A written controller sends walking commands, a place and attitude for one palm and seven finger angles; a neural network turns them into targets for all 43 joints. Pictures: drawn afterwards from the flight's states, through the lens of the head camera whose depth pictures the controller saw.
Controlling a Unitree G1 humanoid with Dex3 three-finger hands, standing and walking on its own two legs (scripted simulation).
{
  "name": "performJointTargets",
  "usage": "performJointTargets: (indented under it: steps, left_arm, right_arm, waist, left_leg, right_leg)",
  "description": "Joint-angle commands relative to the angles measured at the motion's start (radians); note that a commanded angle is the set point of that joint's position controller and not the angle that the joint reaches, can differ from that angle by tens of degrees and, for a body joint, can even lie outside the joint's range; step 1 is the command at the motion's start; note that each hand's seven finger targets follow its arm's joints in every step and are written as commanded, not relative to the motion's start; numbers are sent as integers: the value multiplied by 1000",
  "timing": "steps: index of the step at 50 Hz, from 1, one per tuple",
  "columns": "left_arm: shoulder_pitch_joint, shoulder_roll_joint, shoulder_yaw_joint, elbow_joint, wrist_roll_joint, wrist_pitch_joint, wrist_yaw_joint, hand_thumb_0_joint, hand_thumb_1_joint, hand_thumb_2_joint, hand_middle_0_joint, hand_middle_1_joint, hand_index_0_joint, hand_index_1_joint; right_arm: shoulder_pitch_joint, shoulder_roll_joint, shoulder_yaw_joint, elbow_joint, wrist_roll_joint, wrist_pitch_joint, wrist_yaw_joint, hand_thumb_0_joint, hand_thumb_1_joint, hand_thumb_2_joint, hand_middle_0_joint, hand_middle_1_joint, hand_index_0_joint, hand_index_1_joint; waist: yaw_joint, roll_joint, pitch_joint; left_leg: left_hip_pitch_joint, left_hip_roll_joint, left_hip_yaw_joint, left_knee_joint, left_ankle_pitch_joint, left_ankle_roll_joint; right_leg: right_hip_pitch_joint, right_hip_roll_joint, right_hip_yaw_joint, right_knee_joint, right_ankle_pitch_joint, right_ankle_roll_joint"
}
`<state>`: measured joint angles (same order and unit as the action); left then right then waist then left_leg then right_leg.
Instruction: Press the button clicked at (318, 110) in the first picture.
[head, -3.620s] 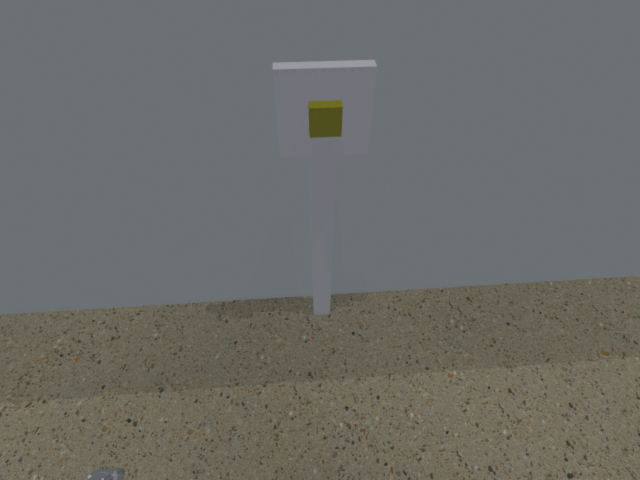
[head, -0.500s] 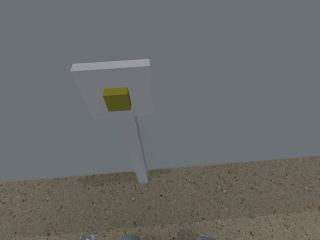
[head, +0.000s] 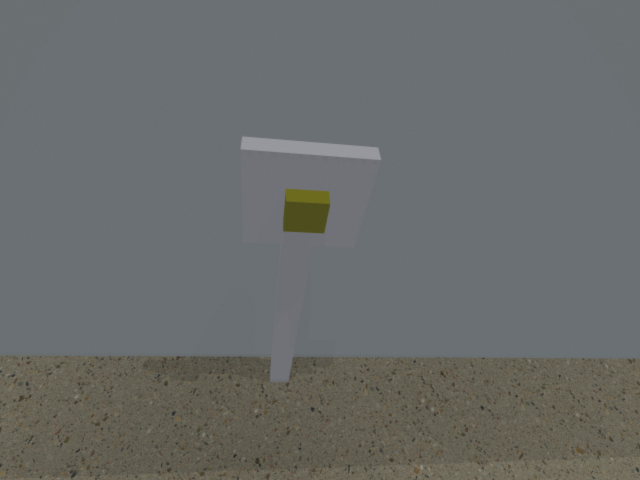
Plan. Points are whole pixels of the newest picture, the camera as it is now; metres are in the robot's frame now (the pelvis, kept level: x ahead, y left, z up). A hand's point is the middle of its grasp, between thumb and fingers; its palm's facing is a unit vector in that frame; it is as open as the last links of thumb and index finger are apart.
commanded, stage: come to a stop and stand still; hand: left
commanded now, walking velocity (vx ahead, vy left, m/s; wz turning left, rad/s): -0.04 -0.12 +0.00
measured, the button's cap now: (305, 210) +0.49 +0.06 +0.04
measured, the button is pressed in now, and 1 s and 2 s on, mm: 0 0 0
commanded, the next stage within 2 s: look again from close up in 1.72 s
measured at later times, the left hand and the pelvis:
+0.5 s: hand out of the picture +0.00 +0.13 -0.18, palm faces +0.01 -0.98 -0.22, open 7.3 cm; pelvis -0.03 -0.05 -0.01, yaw +0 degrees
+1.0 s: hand out of the picture -0.07 +0.04 -0.18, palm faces +0.07 -0.99 -0.12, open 7.4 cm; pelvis -0.02 -0.09 -0.01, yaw +0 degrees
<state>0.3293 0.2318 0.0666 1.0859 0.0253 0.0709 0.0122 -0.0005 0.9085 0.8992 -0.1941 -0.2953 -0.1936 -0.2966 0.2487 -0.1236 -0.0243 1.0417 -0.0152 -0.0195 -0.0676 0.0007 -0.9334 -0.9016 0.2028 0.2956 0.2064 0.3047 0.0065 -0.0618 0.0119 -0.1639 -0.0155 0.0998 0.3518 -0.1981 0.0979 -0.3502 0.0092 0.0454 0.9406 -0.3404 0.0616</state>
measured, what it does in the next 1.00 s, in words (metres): steps on the spot: right foot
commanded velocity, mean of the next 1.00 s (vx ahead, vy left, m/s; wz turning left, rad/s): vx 0.00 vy -0.01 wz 0.00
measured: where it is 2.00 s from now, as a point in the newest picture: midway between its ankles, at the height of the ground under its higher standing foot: outside the picture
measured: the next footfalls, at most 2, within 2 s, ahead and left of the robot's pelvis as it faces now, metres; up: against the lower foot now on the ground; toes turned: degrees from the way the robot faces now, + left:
right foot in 0.42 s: +0.00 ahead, -0.18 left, +0.00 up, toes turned -1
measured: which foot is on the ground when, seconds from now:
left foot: down 0.00-1.00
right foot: up 0.00-0.40, down 0.42-1.00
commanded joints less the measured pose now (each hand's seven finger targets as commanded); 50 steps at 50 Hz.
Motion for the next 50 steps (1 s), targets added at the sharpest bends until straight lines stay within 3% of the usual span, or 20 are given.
performJointTargets:
  steps: [1, 5, 11, 14, 17, 19, 20, 21, 22, 23, 24, 26, 29, 42, 50]
  left_arm:
    - [4, 25, 7, -35, -2, -10, 5, 0, 900, 900, -200, -300, -200, -300]
    - [-15, 10, 2, -23, -2, -4, 6, 0, 900, 900, -200, -300, -200, -300]
    - [-38, -30, -17, -4, -6, -11, 12, 0, 900, 900, -200, -300, -200, -300]
    - [-54, -44, -26, -3, -8, -22, 16, 0, 900, 900, -200, -300, -200, -300]
    - [-8, -55, -28, 19, -12, -33, 22, 0, 900, 900, -200, -300, -200, -300]
    - [35, -37, -31, 35, -11, -49, 29, 0, 900, 900, -200, -300, -200, -300]
    - [31, -21, -34, 37, -11, -60, 33, 0, 900, 900, -200, -300, -200, -300]
    - [11, -1, -38, 30, -13, -67, 33, 0, 900, 900, -200, -300, -200, -300]
    - [4, 11, -42, 23, -15, -71, 32, 0, 900, 900, -200, -300, -200, -300]
    - [-8, 16, -40, 25, -15, -81, 30, 0, 900, 900, -200, -300, -200, -300]
    - [-14, 5, -44, 24, -16, -83, 30, 0, 900, 900, -200, -300, -200, -300]
    - [-18, -11, -49, 16, -18, -81, 30, 0, 900, 900, -200, -300, -200, -300]
    - [15, -21, -51, 16, -18, -82, 31, 0, 900, 900, -200, -300, -200, -300]
    - [100, -51, -53, 43, -17, -96, 30, 0, 900, 900, -200, -300, -200, -300]
    - [114, -54, -54, 52, -16, -100, 32, 0, 900, 900, -200, -300, -200, -300]
  right_arm:
    - [141, -175, -37, 32, 0, -6, -20, 0, -900, -900, 200, 300, 200, 300]
    - [149, -165, -38, 62, -1, -1, -16, 0, -900, -900, 200, 300, 200, 300]
    - [128, -144, -35, 102, -3, 4, 3, 0, -900, -900, 200, 300, 200, 300]
    - [131, -140, -38, 114, -6, 6, 15, 0, -900, -900, 200, 300, 200, 300]
    - [125, -130, -39, 120, -4, 8, 21, 0, -900, -900, 200, 300, 200, 300]
    - [127, -102, -35, 123, 3, 9, 26, 0, -900, -900, 200, 300, 200, 300]
    - [144, -64, -28, 121, 7, 8, 29, 0, -900, -900, 200, 300, 200, 300]
    - [156, -43, -19, 122, 9, 9, 34, 0, -900, -900, 200, 300, 200, 300]
    - [162, -31, -15, 122, 7, 8, 39, 0, -900, -900, 200, 300, 200, 300]
    - [163, -27, -12, 123, 2, 15, 38, 0, -900, -900, 200, 300, 200, 300]
    - [167, -42, -14, 122, 0, 19, 38, 0, -900, -900, 200, 300, 200, 300]
    - [180, -43, -10, 131, -1, 20, 40, 0, -900, -900, 200, 300, 200, 300]
    - [164, -48, -8, 131, 2, 16, 37, 0, -900, -900, 200, 300, 200, 300]
    - [104, -51, -3, 109, 6, 10, 27, 0, -900, -900, 200, 300, 200, 300]
    - [86, -66, -2, 103, 7, 2, 22, 0, -900, -900, 200, 300, 200, 300]
  waist:
    - [-41, 164, -16]
    - [-47, 157, 4]
    - [-34, 203, 53]
    - [-35, 208, 81]
    - [-9, 195, 74]
    - [10, 127, 74]
    - [-2, 68, 88]
    - [-14, 47, 101]
    - [-23, 67, 85]
    - [-30, -99, 92]
    - [-33, -155, 109]
    - [-40, -102, 132]
    - [-29, -2, 129]
    - [-16, 58, 89]
    - [-9, 52, 58]
  left_leg:
    - [215, 320, -256, -92, 472, -3]
    - [166, 316, -264, -115, 353, 22]
    - [10, 284, -281, -186, -28, 33]
    - [-67, 268, -304, -202, -151, 34]
    - [-115, 247, -285, -188, -206, 16]
    - [-167, 190, -234, -116, -194, -29]
    - [-196, 146, -189, -76, -191, -64]
    - [-169, 105, -146, -41, -160, -84]
    - [-97, 83, -127, -21, -107, -87]
    - [-71, 71, -100, 14, -59, -92]
    - [-40, 75, -90, 38, -40, -90]
    - [-10, 85, -87, 40, -8, -89]
    - [-15, 102, -93, 17, 6, -90]
    - [18, 115, -90, 21, 62, -96]
    - [34, 128, -98, 15, 120, -95]
  right_leg:
    - [-137, -28, 38, 3, -29, 5]
    - [-97, -41, 18, -49, -42, 0]
    - [7, -62, -33, -194, -60, -21]
    - [60, -59, -53, -281, -60, -37]
    - [150, -53, -76, -420, 18, -48]
    - [255, -70, -57, -608, 137, -49]
    - [258, -125, 12, -642, 101, -68]
    - [189, -173, 57, -665, 25, -93]
    - [120, -191, 67, -670, -5, -104]
    - [75, -160, 78, -692, -30, -103]
    - [30, -161, 78, -715, -64, -104]
    - [-23, -149, 75, -712, -91, -103]
    - [1, -123, 58, -681, -23, -94]
    - [50, -112, 54, -677, 94, -93]
    - [106, -111, 33, -653, 218, -90]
